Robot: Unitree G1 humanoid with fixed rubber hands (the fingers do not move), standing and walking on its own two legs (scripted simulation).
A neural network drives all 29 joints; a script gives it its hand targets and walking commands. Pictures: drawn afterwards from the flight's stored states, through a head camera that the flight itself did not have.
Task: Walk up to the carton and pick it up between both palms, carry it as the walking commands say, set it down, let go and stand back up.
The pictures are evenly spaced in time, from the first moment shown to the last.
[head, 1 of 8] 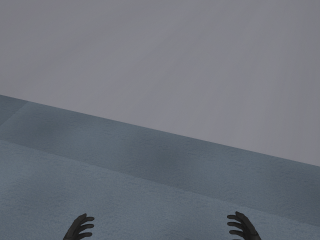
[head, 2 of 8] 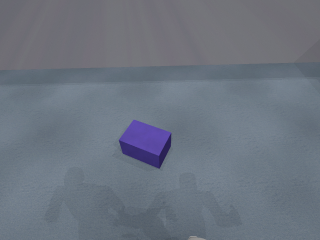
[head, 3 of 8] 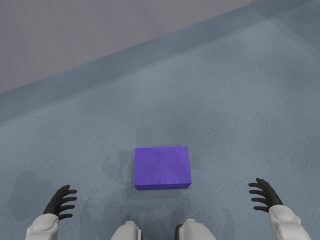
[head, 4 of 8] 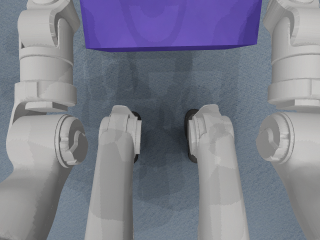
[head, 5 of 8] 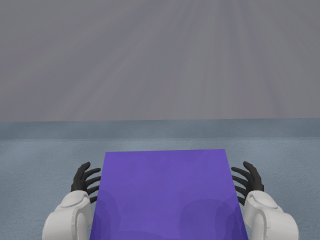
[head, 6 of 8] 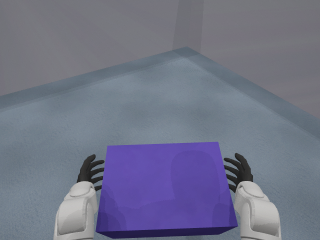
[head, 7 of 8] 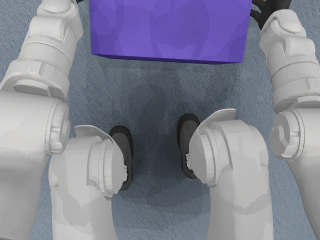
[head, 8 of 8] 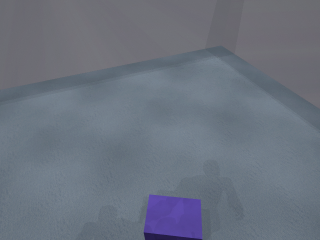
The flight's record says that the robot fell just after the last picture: no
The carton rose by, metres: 0.72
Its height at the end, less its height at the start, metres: +0.00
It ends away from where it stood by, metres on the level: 1.39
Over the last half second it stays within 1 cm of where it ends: yes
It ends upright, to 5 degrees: yes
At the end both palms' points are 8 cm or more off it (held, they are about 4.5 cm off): yes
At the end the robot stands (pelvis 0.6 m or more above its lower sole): yes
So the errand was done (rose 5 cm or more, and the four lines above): yes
